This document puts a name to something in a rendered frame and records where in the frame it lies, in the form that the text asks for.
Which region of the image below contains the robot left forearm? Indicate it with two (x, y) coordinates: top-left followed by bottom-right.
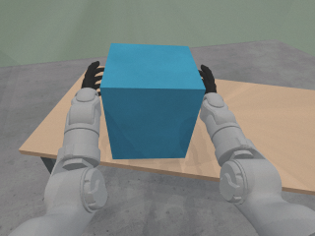
(44, 88), (101, 207)

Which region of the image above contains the right robot hand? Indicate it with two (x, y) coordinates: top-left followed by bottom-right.
(198, 64), (217, 94)

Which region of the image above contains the robot right forearm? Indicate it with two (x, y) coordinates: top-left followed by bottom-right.
(199, 92), (283, 189)

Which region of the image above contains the left robot hand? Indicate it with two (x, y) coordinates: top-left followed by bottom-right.
(81, 61), (104, 96)

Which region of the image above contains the left robot upper arm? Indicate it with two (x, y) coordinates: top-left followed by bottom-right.
(8, 167), (108, 236)

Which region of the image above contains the table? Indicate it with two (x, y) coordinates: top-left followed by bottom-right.
(18, 66), (315, 196)

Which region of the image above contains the right robot upper arm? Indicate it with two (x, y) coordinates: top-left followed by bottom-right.
(219, 158), (315, 236)

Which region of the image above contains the carton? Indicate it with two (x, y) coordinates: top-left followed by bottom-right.
(99, 43), (206, 159)

